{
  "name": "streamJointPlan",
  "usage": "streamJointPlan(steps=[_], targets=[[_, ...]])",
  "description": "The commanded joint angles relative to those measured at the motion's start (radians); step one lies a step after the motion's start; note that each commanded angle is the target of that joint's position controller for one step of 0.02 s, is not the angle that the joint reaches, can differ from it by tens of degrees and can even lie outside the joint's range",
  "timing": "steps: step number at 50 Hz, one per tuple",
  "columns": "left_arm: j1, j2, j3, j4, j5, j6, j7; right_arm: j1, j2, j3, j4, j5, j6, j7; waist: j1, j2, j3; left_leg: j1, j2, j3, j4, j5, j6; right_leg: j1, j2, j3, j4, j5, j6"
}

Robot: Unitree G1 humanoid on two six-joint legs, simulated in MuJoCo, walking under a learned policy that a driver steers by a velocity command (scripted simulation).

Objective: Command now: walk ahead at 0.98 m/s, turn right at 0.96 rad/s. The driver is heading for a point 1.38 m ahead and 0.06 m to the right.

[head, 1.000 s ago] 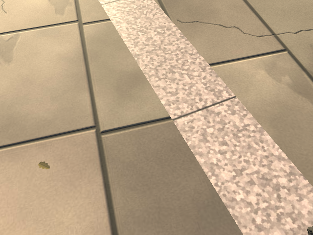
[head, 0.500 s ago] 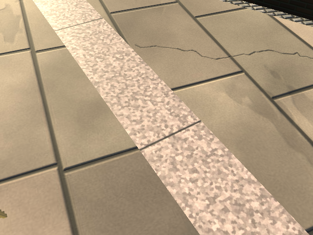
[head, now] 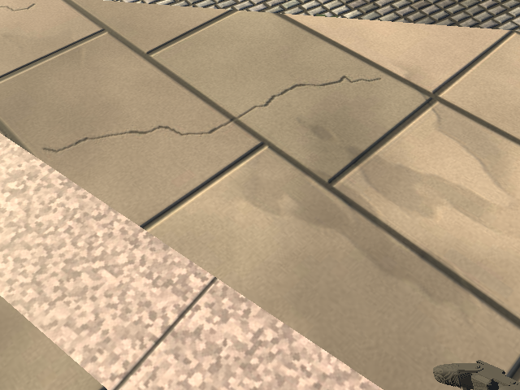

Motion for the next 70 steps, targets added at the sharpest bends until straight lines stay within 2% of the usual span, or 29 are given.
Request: streamJointPlan(steps=[1, 6, 8, 9, 10, 11, 13, 17, 25, 28, 30, 31, 32, 33, 35, 38, 42, 49, 52, 53, 54, 55, 56, 58, 60, 63, 67, 69, 70], targets=[[-0.052, 0.180, 0.051, -0.076, -0.006, -0.028, 0.004, -0.144, -0.087, -0.016, -0.087, 0.018, -0.012, 0.009, 0.008, -0.061, 0.088, 0.173, -0.083, 0.073, -0.225, 0.210, -0.004, -0.226, -0.199, 0.247, -0.217, 0.260, -0.113], [-0.056, 0.229, 0.062, -0.049, -0.014, -0.038, 0.021, -0.031, -0.158, -0.043, -0.050, 0.026, -0.024, -0.008, -0.048, -0.070, -0.055, 0.458, -0.174, 0.067, -0.392, 0.167, 0.055, 0.000, -0.251, 0.263, -0.019, 0.800, -0.027], [-0.111, 0.243, 0.058, -0.039, 0.011, -0.044, 0.014, 0.332, -0.230, -0.085, 0.043, 0.032, -0.026, -0.044, -0.253, -0.048, -0.231, 0.822, -0.158, 0.092, -0.366, 0.008, 0.089, -0.065, -0.218, 0.200, 0.419, 0.898, 0.010], [-0.112, 0.112, 0.023, -0.051, 0.023, -0.058, 0.017, 0.531, -0.288, -0.107, 0.077, 0.007, -0.032, -0.068, -0.305, 0.095, -0.338, 1.037, 0.037, -0.143, -0.372, -0.377, 0.109, -0.240, -0.156, 0.134, 0.799, 0.477, 0.015], [0.052, -0.004, -0.012, -0.103, -0.034, -0.061, 0.002, 0.419, -0.372, -0.123, 0.078, -0.015, -0.034, -0.053, -0.120, 0.488, -0.421, 1.139, 0.272, -0.826, -0.677, -0.624, 0.218, -0.525, -0.022, 0.044, 1.026, -0.145, 0.057], [0.002, 0.076, -0.017, -0.060, 0.002, -0.046, 0.014, 0.277, -0.260, -0.117, 0.047, 0.000, -0.029, -0.034, -0.117, 0.248, -0.275, 1.018, 0.239, -0.851, -0.703, -0.744, 0.250, -0.628, -0.122, 0.033, 1.072, -0.049, 0.036], [-0.214, 0.116, -0.012, -0.073, 0.041, -0.039, -0.004, 0.286, -0.147, -0.093, 0.089, 0.012, -0.030, -0.018, -0.164, -0.009, -0.071, 0.766, 0.136, -0.477, -0.656, -0.303, 0.228, -0.581, -0.190, 0.003, 0.957, 0.046, 0.047], [-0.259, 0.049, -0.038, -0.130, 0.042, -0.010, -0.034, 0.316, -0.106, -0.073, 0.190, 0.026, -0.065, -0.014, -0.068, 0.055, 0.015, 0.643, 0.077, -0.302, -0.741, -0.219, 0.235, -0.638, -0.221, 0.045, 0.831, 0.010, 0.067], [-0.567, 0.021, -0.087, -0.241, 0.029, -0.029, -0.071, 0.395, -0.173, -0.076, 0.267, 0.054, -0.092, -0.002, -0.087, 0.024, 0.131, 0.558, 0.025, 0.058, -0.968, 0.377, 0.209, -0.438, -0.227, -0.208, 0.295, 0.370, 0.054], [-0.502, 0.068, -0.070, -0.209, 0.044, -0.027, -0.046, 0.436, -0.236, -0.085, 0.303, 0.049, -0.078, -0.016, -0.038, 0.081, 0.026, 0.771, 0.045, 0.127, -0.764, 0.984, 0.188, -0.314, -0.139, -0.261, 0.244, 0.258, 0.012], [-0.155, 0.131, -0.033, -0.101, 0.044, -0.023, -0.015, 0.405, -0.273, -0.091, 0.311, 0.042, -0.050, -0.035, 0.137, 0.114, -0.165, 0.732, 0.047, 0.153, -0.314, 1.132, 0.161, 0.053, -0.098, -0.239, 0.213, 0.151, -0.021], [0.027, 0.195, -0.004, -0.047, 0.055, -0.020, 0.006, 0.391, -0.230, -0.080, 0.294, 0.039, -0.046, -0.036, 0.203, 0.079, -0.260, 0.533, 0.004, 0.145, 0.017, 0.853, 0.155, 0.311, -0.220, -0.110, 0.233, 0.023, -0.042], [0.029, 0.278, 0.020, -0.039, 0.077, -0.022, 0.020, 0.483, -0.044, -0.045, 0.248, 0.053, -0.050, -0.018, 0.063, -0.232, -0.358, 0.165, -0.162, 0.117, 0.432, -0.224, 0.133, 0.556, -0.531, 0.376, 0.154, -0.251, -0.113], [0.030, 0.263, 0.026, -0.052, 0.040, -0.017, 0.016, 0.441, -0.140, -0.062, 0.220, 0.069, -0.058, -0.022, 0.094, -0.207, -0.461, 0.032, -0.218, -0.034, 0.580, -0.290, 0.156, 0.575, -0.591, 0.739, -0.042, -0.310, -0.158], [-0.087, 0.157, 0.015, -0.012, 0.023, -0.033, 0.015, 0.259, -0.135, -0.056, 0.182, 0.058, -0.063, -0.023, 0.027, -0.048, -0.114, -0.026, -0.107, -0.010, 0.458, -0.113, 0.159, 0.256, -0.493, 0.407, -0.090, -0.052, -0.126], [-0.121, 0.063, -0.010, 0.020, 0.030, -0.059, 0.018, 0.287, -0.078, -0.042, 0.201, 0.024, -0.023, 0.003, -0.084, -0.035, -0.024, 0.120, -0.052, -0.027, 0.321, -0.128, 0.131, -0.043, -0.415, 0.220, -0.180, 0.019, -0.090], [-0.067, 0.042, -0.017, 0.064, 0.009, -0.095, 0.005, 0.082, -0.053, -0.033, 0.138, 0.032, 0.005, 0.027, -0.068, -0.052, 0.123, 0.014, -0.049, 0.010, 0.139, 0.040, 0.127, -0.118, -0.346, -0.045, -0.299, 0.309, 0.002], [0.015, 0.115, -0.022, 0.099, 0.004, -0.118, 0.030, -0.083, -0.062, -0.015, 0.101, 0.045, -0.015, 0.057, -0.058, -0.046, 0.068, 0.247, -0.201, 0.247, -0.278, 0.368, 0.205, 0.089, -0.340, -0.312, -0.273, 1.136, 0.132], [-0.034, 0.187, -0.002, 0.081, 0.034, -0.066, 0.073, 0.214, -0.155, -0.050, 0.186, 0.035, -0.004, 0.042, -0.224, -0.139, -0.116, 0.532, -0.307, 0.262, -0.278, 0.169, 0.250, 0.177, -0.384, -0.323, 0.221, 1.525, 0.171], [-0.106, 0.206, 0.005, 0.058, 0.043, -0.050, 0.077, 0.450, -0.201, -0.077, 0.252, 0.035, -0.001, 0.029, -0.337, -0.144, -0.192, 0.757, -0.277, 0.181, -0.316, 0.119, 0.298, 0.058, -0.393, -0.311, 0.541, 1.450, 0.168], [-0.189, 0.204, 0.015, 0.041, 0.037, -0.054, 0.068, 0.545, -0.249, -0.119, 0.266, 0.067, 0.017, 0.008, -0.400, 0.010, -0.220, 0.947, -0.210, 0.041, -0.380, 0.038, 0.338, -0.170, -0.219, -0.327, 1.012, 0.750, 0.172], [-0.042, 0.037, -0.031, -0.057, 0.018, -0.078, 0.038, 0.417, -0.372, -0.139, 0.247, 0.026, 0.030, 0.000, -0.139, 0.291, -0.287, 1.250, 0.068, -0.479, -0.368, 0.166, 0.556, -0.687, -0.110, -0.182, 1.384, -0.216, 0.235], [-0.118, 0.089, -0.040, -0.088, 0.018, -0.098, 0.041, 0.383, -0.348, -0.151, 0.202, 0.047, 0.035, -0.009, -0.218, 0.072, -0.392, 1.265, 0.120, -0.740, -0.570, -0.140, 0.623, -0.796, -0.144, -0.016, 1.391, -0.151, 0.203], [-0.216, 0.087, -0.048, -0.116, 0.037, -0.112, 0.029, 0.310, -0.208, -0.123, 0.232, 0.049, 0.028, -0.024, -0.101, -0.121, -0.051, 0.835, 0.048, -0.595, -0.721, -0.225, 0.478, -0.741, -0.257, -0.012, 1.074, -0.036, 0.158], [-0.223, 0.070, -0.058, -0.112, 0.079, -0.067, 0.028, 0.273, -0.160, -0.104, 0.226, 0.055, 0.000, -0.025, -0.028, -0.151, 0.070, 0.544, -0.065, -0.432, -0.712, 0.015, 0.427, -0.606, -0.296, -0.034, 0.959, -0.065, 0.179], [-0.311, 0.041, -0.073, -0.184, 0.072, -0.031, 0.014, 0.246, -0.203, -0.112, 0.207, 0.058, -0.031, -0.020, -0.010, -0.068, 0.112, 0.322, -0.128, -0.340, -0.780, 0.143, 0.426, -0.508, -0.318, -0.107, 0.678, 0.006, 0.223], [-0.431, -0.024, -0.093, -0.210, 0.038, -0.052, -0.002, 0.372, -0.171, -0.113, 0.253, 0.083, -0.040, -0.009, -0.120, -0.032, 0.041, 0.381, -0.222, -0.157, -0.676, 0.666, 0.250, -0.288, -0.214, -0.207, 0.272, 0.490, 0.175], [-0.552, 0.021, -0.061, -0.261, -0.007, -0.092, 0.011, 0.456, -0.104, -0.097, 0.262, 0.119, -0.030, -0.037, -0.192, -0.022, 0.004, 0.496, -0.193, -0.227, -0.594, 0.534, 0.204, -0.260, -0.148, -0.144, 0.119, 0.521, 0.172], [-0.547, 0.034, -0.048, -0.269, -0.008, -0.104, 0.016, 0.459, -0.127, -0.096, 0.276, 0.108, -0.021, -0.052, -0.164, 0.010, -0.029, 0.589, -0.177, -0.251, -0.556, 0.529, 0.199, -0.255, -0.127, -0.140, 0.059, 0.550, 0.164]])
